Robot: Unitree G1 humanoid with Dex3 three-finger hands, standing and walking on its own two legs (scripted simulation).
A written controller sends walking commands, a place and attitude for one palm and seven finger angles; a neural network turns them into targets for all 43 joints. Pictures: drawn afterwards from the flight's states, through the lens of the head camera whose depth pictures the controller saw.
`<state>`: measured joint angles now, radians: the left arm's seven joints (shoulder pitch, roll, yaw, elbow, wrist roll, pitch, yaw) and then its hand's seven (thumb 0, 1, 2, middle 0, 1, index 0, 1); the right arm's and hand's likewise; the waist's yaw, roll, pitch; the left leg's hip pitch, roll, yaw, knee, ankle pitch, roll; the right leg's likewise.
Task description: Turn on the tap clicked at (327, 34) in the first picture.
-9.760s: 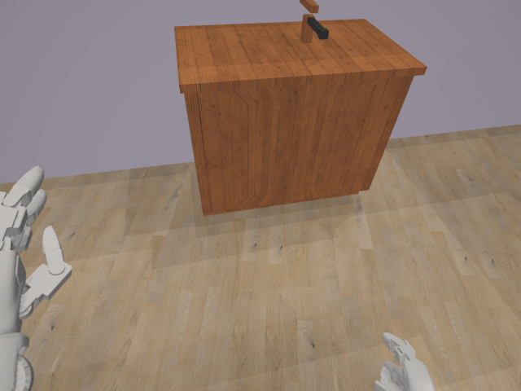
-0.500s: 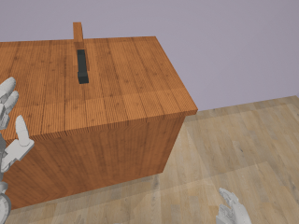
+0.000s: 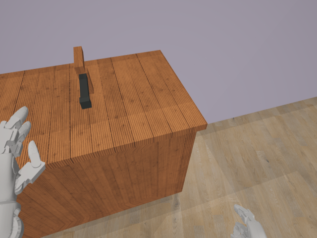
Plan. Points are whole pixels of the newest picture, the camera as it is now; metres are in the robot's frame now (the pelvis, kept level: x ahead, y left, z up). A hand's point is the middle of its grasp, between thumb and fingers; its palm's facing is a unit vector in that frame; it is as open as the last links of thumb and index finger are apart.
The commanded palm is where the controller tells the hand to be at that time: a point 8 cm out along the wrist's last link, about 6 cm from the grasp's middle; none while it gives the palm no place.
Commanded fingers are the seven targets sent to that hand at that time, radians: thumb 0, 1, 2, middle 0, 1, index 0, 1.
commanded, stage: look again from close up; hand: left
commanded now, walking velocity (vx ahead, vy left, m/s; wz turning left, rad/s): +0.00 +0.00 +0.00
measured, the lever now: (85, 102) +0.46 +0.27 +0.07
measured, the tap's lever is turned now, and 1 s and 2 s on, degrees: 0 0 0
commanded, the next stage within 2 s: shuffle to correct the standing spot in 0.34 s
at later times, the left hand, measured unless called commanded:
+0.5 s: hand (56, 165) +0.21 +0.22 +0.15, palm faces +0.40 -0.86 -0.33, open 7.5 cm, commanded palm +0.16 +0.26 +0.17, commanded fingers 0.00 0.90 0.90 -0.20 -0.30 -0.20 -0.30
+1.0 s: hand (75, 132) +0.28 +0.21 +0.16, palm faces +0.40 -0.85 -0.35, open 7.5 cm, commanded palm +0.23 +0.25 +0.17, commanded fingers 0.00 0.90 0.90 -0.20 -0.30 -0.20 -0.30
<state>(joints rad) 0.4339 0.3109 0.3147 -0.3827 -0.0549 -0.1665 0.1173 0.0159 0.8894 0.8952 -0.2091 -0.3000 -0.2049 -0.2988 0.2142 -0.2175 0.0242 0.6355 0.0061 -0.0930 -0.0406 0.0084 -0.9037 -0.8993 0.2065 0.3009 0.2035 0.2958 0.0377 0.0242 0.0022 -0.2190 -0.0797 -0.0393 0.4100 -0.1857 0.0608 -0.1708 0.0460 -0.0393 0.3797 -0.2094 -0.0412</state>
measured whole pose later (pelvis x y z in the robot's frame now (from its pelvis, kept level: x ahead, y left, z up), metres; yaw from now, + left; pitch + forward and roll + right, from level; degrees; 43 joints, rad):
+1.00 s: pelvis +0.08 -0.03 -0.02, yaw +2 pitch -1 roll +0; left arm 0.45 0.39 0.35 -0.53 -0.07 -0.23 0.13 0.02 0.89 0.89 -0.21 -0.30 -0.21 -0.30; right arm 0.24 -0.20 0.01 0.60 0.02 -0.04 -0.02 0.01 -0.91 -0.90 0.20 0.30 0.20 0.30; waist 0.01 -0.04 0.04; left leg -0.44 0.00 0.03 0.96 -0.44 0.02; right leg -0.13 0.08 -0.08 0.58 -0.45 -0.11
